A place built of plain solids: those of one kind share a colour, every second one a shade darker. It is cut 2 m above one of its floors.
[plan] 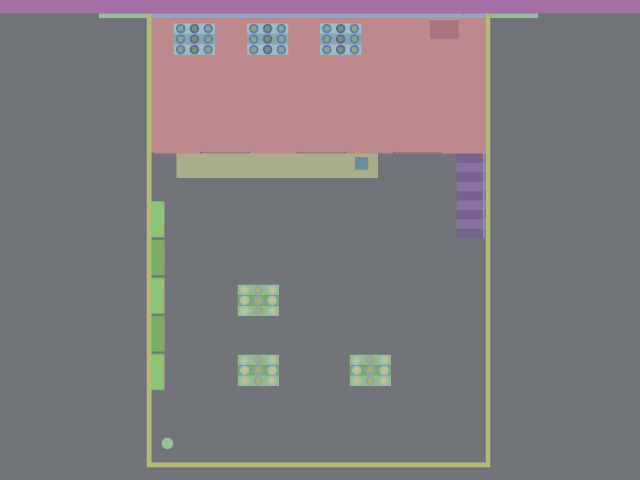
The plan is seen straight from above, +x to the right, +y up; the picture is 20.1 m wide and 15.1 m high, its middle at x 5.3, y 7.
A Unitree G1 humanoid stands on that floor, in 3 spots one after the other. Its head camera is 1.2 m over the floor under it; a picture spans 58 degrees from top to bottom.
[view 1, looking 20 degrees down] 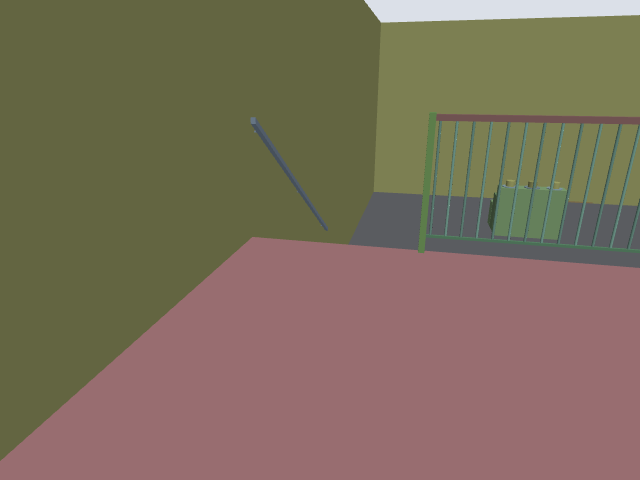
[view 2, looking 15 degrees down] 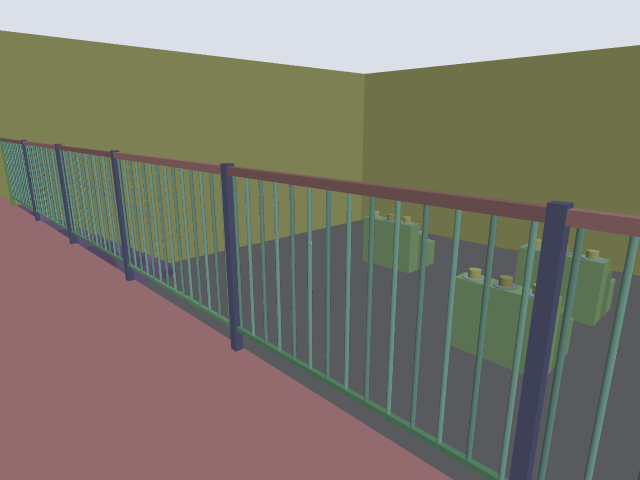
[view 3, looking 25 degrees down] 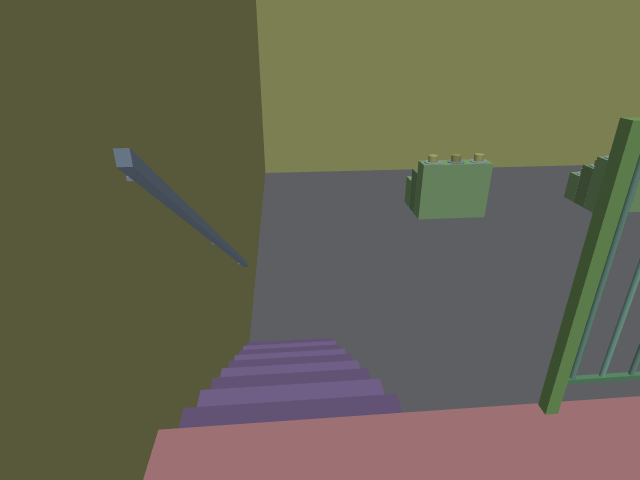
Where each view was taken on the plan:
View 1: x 9.21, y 12.88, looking -77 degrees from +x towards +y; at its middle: wall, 6.16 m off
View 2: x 1.20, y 10.92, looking -44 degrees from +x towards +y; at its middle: ground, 12.05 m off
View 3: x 10.06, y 10.82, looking -95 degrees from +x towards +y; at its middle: ground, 7.38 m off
